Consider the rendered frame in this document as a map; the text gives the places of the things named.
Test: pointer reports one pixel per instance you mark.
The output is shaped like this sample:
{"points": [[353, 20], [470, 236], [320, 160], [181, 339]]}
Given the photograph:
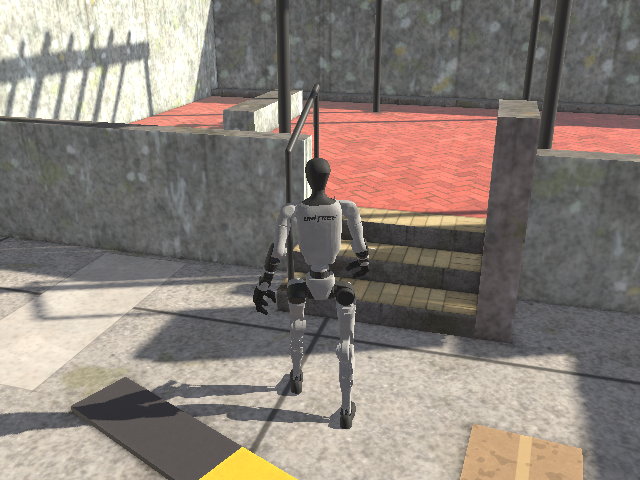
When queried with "right robot hand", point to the right robot hand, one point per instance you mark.
{"points": [[362, 272]]}

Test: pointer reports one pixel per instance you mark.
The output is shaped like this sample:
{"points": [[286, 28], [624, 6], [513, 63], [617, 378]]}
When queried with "right robot upper arm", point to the right robot upper arm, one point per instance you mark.
{"points": [[350, 210]]}

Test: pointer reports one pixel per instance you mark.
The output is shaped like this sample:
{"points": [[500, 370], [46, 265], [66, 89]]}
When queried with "left robot shin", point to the left robot shin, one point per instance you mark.
{"points": [[296, 351]]}

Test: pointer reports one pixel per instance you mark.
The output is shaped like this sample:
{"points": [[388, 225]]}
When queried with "left robot upper arm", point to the left robot upper arm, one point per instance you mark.
{"points": [[287, 212]]}

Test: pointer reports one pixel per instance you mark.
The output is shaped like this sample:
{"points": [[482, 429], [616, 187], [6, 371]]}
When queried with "right robot thigh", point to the right robot thigh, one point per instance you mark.
{"points": [[346, 306]]}

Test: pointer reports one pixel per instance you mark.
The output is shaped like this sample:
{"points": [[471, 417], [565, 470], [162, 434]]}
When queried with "left robot hand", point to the left robot hand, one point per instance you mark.
{"points": [[259, 301]]}

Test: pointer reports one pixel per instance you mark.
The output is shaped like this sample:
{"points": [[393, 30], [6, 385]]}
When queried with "robot left forearm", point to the robot left forearm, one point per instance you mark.
{"points": [[268, 271]]}

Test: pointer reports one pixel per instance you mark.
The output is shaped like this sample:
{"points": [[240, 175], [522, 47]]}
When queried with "robot right forearm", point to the robot right forearm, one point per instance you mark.
{"points": [[363, 257]]}

